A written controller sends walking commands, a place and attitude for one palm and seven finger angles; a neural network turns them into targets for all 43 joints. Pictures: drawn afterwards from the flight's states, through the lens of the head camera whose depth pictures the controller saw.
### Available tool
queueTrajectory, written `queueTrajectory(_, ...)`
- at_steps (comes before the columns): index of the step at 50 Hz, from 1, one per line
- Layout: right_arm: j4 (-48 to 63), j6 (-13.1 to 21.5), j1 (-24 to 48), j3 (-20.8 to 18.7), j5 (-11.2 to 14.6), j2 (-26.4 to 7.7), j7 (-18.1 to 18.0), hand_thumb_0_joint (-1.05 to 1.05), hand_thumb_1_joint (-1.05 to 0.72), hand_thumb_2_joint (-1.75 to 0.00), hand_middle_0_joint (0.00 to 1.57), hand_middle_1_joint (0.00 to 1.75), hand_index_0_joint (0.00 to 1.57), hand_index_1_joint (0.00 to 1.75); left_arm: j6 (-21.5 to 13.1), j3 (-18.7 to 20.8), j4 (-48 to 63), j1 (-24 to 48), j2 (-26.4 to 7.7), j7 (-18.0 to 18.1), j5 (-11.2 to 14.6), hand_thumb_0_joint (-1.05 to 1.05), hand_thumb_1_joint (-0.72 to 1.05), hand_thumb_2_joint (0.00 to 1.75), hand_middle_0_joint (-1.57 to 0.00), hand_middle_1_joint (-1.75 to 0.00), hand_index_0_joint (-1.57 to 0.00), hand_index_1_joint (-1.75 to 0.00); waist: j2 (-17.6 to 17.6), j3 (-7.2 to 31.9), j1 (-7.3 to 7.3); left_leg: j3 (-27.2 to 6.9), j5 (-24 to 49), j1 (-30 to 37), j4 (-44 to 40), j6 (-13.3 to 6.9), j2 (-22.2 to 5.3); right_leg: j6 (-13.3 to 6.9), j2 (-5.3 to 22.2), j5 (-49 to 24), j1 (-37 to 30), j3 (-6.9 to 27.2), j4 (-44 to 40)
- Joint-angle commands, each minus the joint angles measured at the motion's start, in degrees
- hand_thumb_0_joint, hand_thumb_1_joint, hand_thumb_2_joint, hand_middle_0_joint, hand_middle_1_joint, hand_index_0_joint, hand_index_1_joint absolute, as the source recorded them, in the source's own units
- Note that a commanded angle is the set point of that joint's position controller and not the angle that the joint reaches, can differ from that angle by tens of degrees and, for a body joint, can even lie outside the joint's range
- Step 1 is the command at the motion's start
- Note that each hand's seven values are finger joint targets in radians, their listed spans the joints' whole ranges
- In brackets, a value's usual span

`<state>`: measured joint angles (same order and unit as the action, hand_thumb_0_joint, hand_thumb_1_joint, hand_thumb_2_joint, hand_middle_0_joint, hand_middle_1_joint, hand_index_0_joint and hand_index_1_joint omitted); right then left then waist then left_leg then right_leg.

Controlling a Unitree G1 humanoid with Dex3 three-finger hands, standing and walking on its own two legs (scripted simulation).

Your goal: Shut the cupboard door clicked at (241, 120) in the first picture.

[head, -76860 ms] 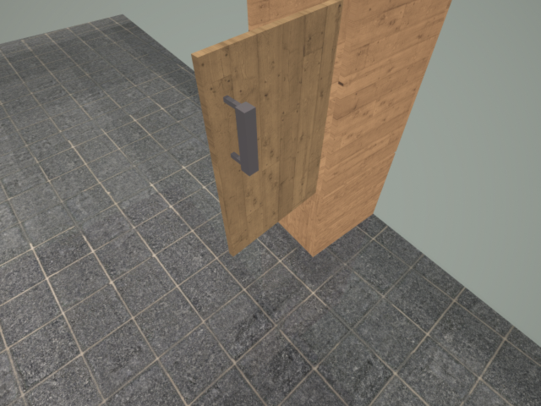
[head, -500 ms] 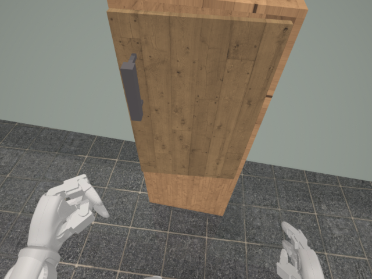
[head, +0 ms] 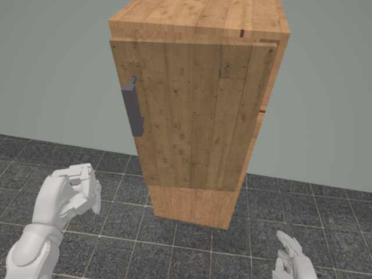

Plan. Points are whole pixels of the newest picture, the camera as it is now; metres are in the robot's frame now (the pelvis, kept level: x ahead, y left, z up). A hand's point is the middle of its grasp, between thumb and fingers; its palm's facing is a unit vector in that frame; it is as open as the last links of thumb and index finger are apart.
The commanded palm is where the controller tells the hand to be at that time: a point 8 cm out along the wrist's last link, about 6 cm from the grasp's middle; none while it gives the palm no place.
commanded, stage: raise the hand and make a fist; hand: left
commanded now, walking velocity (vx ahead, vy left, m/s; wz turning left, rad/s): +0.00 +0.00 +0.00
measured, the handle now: (135, 106) +0.50 +0.18 +0.11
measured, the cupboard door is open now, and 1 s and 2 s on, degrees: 6 6 6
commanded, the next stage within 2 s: bring the fist close to the handle in 0.30 s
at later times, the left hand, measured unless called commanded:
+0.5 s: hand (104, 200) +0.23 +0.17 +0.11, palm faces +0.02 -1.00 -0.05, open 3.1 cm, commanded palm +0.22 +0.22 +0.11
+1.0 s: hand (125, 157) +0.33 +0.16 +0.12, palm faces -0.02 -1.00 -0.03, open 3.1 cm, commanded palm +0.31 +0.21 +0.11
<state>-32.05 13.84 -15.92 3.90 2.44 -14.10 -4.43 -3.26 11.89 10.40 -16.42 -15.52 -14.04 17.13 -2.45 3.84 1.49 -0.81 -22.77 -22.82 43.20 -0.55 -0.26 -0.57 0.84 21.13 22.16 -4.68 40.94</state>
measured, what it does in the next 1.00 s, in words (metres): stands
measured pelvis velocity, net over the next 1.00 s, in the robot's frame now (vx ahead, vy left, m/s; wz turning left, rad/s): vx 0.00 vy -0.01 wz -0.01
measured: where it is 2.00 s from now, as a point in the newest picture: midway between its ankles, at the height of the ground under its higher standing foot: outside the picture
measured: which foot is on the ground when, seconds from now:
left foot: down 0.00-1.00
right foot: down 0.00-1.00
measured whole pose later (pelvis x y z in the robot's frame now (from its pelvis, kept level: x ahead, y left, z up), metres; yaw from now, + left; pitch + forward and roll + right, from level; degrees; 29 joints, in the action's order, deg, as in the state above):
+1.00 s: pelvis +0.00 -0.01 +0.00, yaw -1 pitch +3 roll +0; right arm -35.5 11.5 -14.7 2.5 2.3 -14.6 -4.4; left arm -4.5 9.5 -12.1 7.8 -14.0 -10.2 13.1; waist -1.7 2.5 0.1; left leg 0.2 -20.8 -22.0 39.7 -0.1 -0.2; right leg -1.1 0.8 19.9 22.6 -3.6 39.5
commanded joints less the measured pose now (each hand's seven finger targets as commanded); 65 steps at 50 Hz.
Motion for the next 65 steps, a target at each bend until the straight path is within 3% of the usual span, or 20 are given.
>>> queueTrajectory(1,10.1,3.6,6.1,-3.2,0.1,-6.4,-0.6,0.0,-0.9,-0.9,0.2,0.3,0.2,0.3,-2.4,4.3,10.7,5.7,-6.8,0.2,0.9,0.0,0.9,0.9,-1.3,-1.5,-1.3,-1.5,1.4,4.7,0.63,-0.6,11.9,1.5,-8.0,-0.3,1.0,0.0,-0.8,-10.2,-3.8,1.7,-7.4)
queueTrajectory(9,9.2,4.3,5.7,-3.6,-0.3,-6.3,-0.3,0.0,-0.9,-0.9,0.2,0.3,0.2,0.3,-6.4,4.6,12.1,6.7,-7.0,1.5,0.3,0.0,0.9,0.9,-1.3,-1.5,-1.3,-1.5,1.0,5.5,0.12,0.2,12.0,1.7,-7.2,-0.5,1.2,0.3,-0.4,-10.1,-4.3,3.3,-8.0)
queueTrajectory(15,9.1,4.3,6.0,-3.7,-0.2,-6.4,-0.4,0.0,-0.9,-0.9,0.2,0.3,0.2,0.3,-6.4,4.0,11.6,6.7,-7.1,0.7,0.3,0.0,0.9,0.9,-1.3,-1.5,-1.3,-1.5,0.0,5.9,0.1,0.4,11.9,1.9,-6.8,-0.6,1.3,0.4,0.1,-9.8,-4.5,4.3,-8.6)
queueTrajectory(17,8.9,4.2,5.6,-3.6,-0.3,-6.6,-0.5,0.0,-0.9,-0.9,0.2,0.3,0.2,0.3,-6.3,4.8,10.3,5.6,-7.6,0.6,0.5,0.0,0.9,0.9,-1.3,-1.5,-1.3,-1.5,3.0,5.8,-0.01,0.3,12.3,1.2,-6.4,-0.7,1.2,0.7,0.1,-10.6,-5.0,4.5,-8.7)
queueTrajectory(20,8.9,4.2,6.1,-3.6,-0.3,-6.4,-0.5,0.0,-0.9,-0.9,0.2,0.3,0.2,0.3,-6.5,4.3,10.8,6.7,-6.8,0.4,0.9,0.0,0.9,0.9,-1.3,-1.5,-1.3,-1.5,2.1,5.3,0.0,0.3,11.9,1.2,-6.5,-0.5,1.3,0.7,0.2,-10.0,-4.6,4.7,-8.8)
queueTrajectory(23,8.0,4.0,6.1,-3.6,-0.2,-6.5,-0.9,0.0,-0.9,-0.9,0.2,0.3,0.2,0.3,-6.7,2.6,9.4,14.5,-6.7,0.9,0.0,0.0,0.9,0.9,-1.3,-1.5,-1.3,-1.5,2.0,3.6,-1.63,0.1,10.3,1.4,-6.5,-0.8,1.1,0.8,0.0,-7.6,-2.3,4.5,-9.1)
queueTrajectory(27,7.0,4.0,6.1,-3.5,-0.1,-6.8,-1.2,0.0,-0.9,-0.9,0.2,0.3,0.2,0.3,-6.6,1.3,6.1,20.0,-6.7,1.5,-1.0,0.0,0.9,0.9,-1.3,-1.5,-1.3,-1.5,1.3,5.3,-1.71,-0.4,10.0,2.8,-7.3,-0.8,1.0,0.4,-0.3,-7.0,-2.3,3.7,-8.5)
queueTrajectory(32,6.5,3.2,6.0,-3.5,-0.2,-6.8,-1.1,0.0,-0.9,-0.9,0.2,0.3,0.2,0.3,-5.0,3.6,0.1,21.3,-8.4,1.6,-1.1,0.0,0.9,0.9,-1.3,-1.5,-1.3,-1.5,3.4,8.2,-0.33,-0.1,13.9,2.9,-7.7,-0.7,1.0,0.3,-0.2,-13.3,-5.4,3.3,-7.4)
queueTrajectory(34,6.9,2.8,6.6,-3.4,-0.1,-6.3,-0.8,0.0,-0.9,-0.9,0.2,0.3,0.2,0.3,-4.5,1.7,0.5,24.4,-6.1,1.8,-1.5,0.0,0.9,0.9,-1.3,-1.5,-1.3,-1.5,0.0,8.6,-0.34,0.2,14.9,3.9,-8.3,-0.5,1.2,0.1,-0.2,-15.0,-5.2,2.7,-6.9)
queueTrajectory(37,6.3,2.0,6.1,-3.5,-0.2,-6.9,-0.8,0.0,-0.9,-0.9,0.2,0.3,0.2,0.3,-4.2,4.5,-3.4,27.8,-9.5,3.0,-1.9,0.0,0.9,0.9,-1.3,-1.5,-1.3,-1.5,3.9,8.2,-0.3,0.1,14.5,2.9,-8.5,-0.5,1.0,0.1,-0.3,-13.9,-5.7,2.9,-7.3)
queueTrajectory(38,6.7,1.9,6.7,-3.4,-0.2,-6.5,-0.6,0.0,-0.9,-0.9,0.2,0.3,0.2,0.3,-4.1,2.7,-3.6,29.7,-7.3,3.0,-2.0,0.0,0.9,0.9,-1.3,-1.5,-1.3,-1.5,2.7,8.1,-0.58,0.5,13.9,3.2,-8.6,-0.6,1.1,0.2,-0.2,-13.5,-5.0,3.1,-7.6)
queueTrajectory(41,6.2,1.5,6.5,-3.5,-0.1,-6.6,-0.6,0.0,-0.9,-0.9,0.2,0.3,0.2,0.3,-4.4,2.2,-5.6,34.1,-7.0,3.4,-2.4,0.0,0.9,0.9,-1.3,-1.5,-1.3,-1.5,0.8,8.9,-0.85,0.5,14.7,4.3,-8.9,-0.3,1.0,-0.2,-0.4,-14.8,-5.0,2.6,-7.1)
queueTrajectory(43,5.8,1.1,6.0,-3.8,-0.2,-6.8,-0.6,0.0,-0.9,-0.9,0.2,0.3,0.2,0.3,-4.7,2.7,-7.5,35.9,-7.8,3.5,-2.8,0.0,0.9,0.9,-1.3,-1.5,-1.3,-1.5,2.4,10.0,-0.98,0.5,15.6,4.4,-8.8,-0.5,0.9,-0.1,-0.5,-15.8,-5.5,2.7,-7.0)
queueTrajectory(46,5.7,0.9,5.8,-3.9,0.0,-6.7,-0.4,0.0,-0.9,-0.9,0.2,0.3,0.2,0.3,-5.1,0.0,-7.7,39.8,-5.7,3.8,-3.4,0.0,0.9,0.9,-1.3,-1.5,-1.3,-1.5,-0.8,11.4,-1.41,0.2,16.8,6.4,-9.0,-0.2,0.8,-0.5,-0.7,-16.9,-4.6,2.1,-6.3)
queueTrajectory(48,4.9,0.4,5.1,-4.0,0.0,-7.0,-0.4,0.0,-0.9,-0.9,0.2,0.3,0.2,0.3,-4.9,0.3,-11.1,42.4,-6.4,4.4,-3.7,0.0,0.9,0.9,-1.3,-1.5,-1.3,-1.5,2.1,10.2,-2.13,0.1,15.8,5.4,-9.1,-0.3,0.6,-0.2,-0.7,-16.2,-4.1,2.0,-6.7)
queueTrajectory(49,5.0,0.2,5.2,-4.0,-0.1,-7.0,-0.3,0.0,-0.9,-0.9,0.2,0.3,0.2,0.3,-4.9,-0.3,-11.5,42.9,-5.5,4.6,-4.0,0.0,0.9,0.9,-1.3,-1.5,-1.3,-1.5,0.9,10.9,-1.73,0.1,16.3,5.8,-9.2,-0.2,0.8,-0.4,-0.7,-16.5,-4.2,2.0,-6.5)
queueTrajectory(52,4.4,-0.9,4.6,-4.2,-0.3,-7.4,-0.2,0.0,-0.9,-0.9,0.2,0.3,0.2,0.3,-4.9,3.1,-14.7,44.4,-9.2,5.8,-4.5,0.0,0.9,0.9,-1.3,-1.5,-1.3,-1.5,2.9,12.4,-1.24,0.4,17.5,5.4,-9.0,-0.2,0.7,-0.4,-0.6,-18.1,-5.7,2.3,-6.5)
queueTrajectory(56,4.2,-2.1,4.7,-4.2,-0.1,-7.0,0.1,0.0,-0.9,-0.9,0.2,0.3,0.2,0.3,-5.9,1.2,-17.5,50.5,-7.2,6.2,-4.9,0.0,0.9,0.9,-1.3,-1.5,-1.3,-1.5,1.1,12.1,-2.02,0.7,17.7,5.8,-9.3,-0.1,0.7,-0.5,-0.7,-18.8,-4.8,2.3,-6.4)
queueTrajectory(57,3.9,-2.3,4.2,-4.3,-0.2,-7.2,0.0,0.0,-0.9,-0.9,0.2,0.3,0.2,0.3,-6.2,1.7,-18.8,52.2,-8.1,6.5,-5.1,0.0,0.9,0.9,-1.3,-1.5,-1.3,-1.5,3.0,12.4,-2.31,0.5,17.2,5.5,-9.1,-0.2,0.5,-0.4,-0.7,-18.1,-5.0,2.5,-6.6)
queueTrajectory(65,2.4,-4.5,2.7,-4.4,-0.1,-7.7,0.1,0.0,-0.9,-0.9,0.2,0.3,0.2,0.3,-8.0,2.6,-29.9,62.7,-10.0,6.1,-5.4,0.0,0.9,0.9,-1.3,-1.5,-1.3,-1.5,2.2,13.0,-3.48,0.8,15.0,3.8,-8.8,-0.3,0.8,-0.4,-0.6,-17.5,-4.0,3.3,-7.0)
